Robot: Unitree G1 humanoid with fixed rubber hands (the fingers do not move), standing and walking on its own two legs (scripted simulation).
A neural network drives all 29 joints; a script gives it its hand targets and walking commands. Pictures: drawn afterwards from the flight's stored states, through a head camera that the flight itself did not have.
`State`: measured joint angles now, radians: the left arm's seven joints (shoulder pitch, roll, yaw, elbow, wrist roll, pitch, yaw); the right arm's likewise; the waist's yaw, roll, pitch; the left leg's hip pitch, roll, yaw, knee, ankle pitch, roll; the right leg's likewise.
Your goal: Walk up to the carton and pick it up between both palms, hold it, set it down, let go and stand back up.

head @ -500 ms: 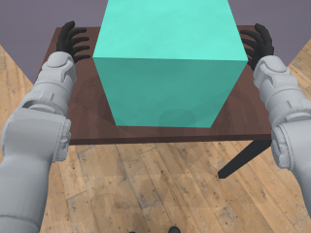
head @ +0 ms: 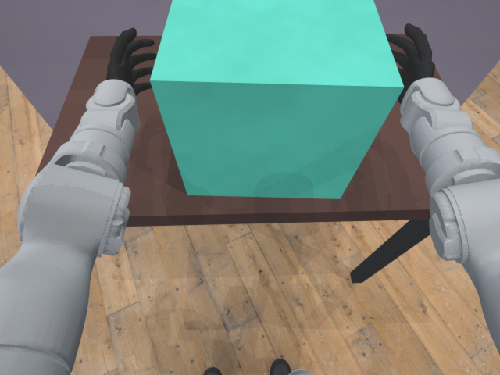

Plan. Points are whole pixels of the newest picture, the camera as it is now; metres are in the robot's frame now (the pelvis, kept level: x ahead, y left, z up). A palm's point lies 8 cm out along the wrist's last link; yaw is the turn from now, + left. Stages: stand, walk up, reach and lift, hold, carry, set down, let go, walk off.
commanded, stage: reach and lift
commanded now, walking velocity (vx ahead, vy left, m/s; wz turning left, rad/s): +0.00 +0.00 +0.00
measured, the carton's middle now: (267, 86) +0.56 -0.03 +0.09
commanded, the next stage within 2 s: none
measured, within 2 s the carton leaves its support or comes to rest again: leaves its support in 1.82 s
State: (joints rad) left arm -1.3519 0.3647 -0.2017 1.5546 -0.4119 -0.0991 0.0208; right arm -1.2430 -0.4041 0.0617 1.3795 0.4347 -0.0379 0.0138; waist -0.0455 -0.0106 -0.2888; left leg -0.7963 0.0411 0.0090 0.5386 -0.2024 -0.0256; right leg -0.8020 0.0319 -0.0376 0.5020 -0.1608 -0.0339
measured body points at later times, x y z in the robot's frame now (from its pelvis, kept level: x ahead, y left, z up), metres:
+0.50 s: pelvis +0.01 +0.00 +0.01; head +0.10 +0.01 +0.45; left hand +0.53 +0.17 +0.15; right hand +0.51 -0.21 +0.15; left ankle +0.00 +0.13 -0.72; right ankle +0.02 -0.10 -0.72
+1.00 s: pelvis +0.02 +0.01 +0.01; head +0.10 +0.02 +0.45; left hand +0.53 +0.17 +0.15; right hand +0.51 -0.21 +0.15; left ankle +0.00 +0.13 -0.72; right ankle +0.02 -0.09 -0.72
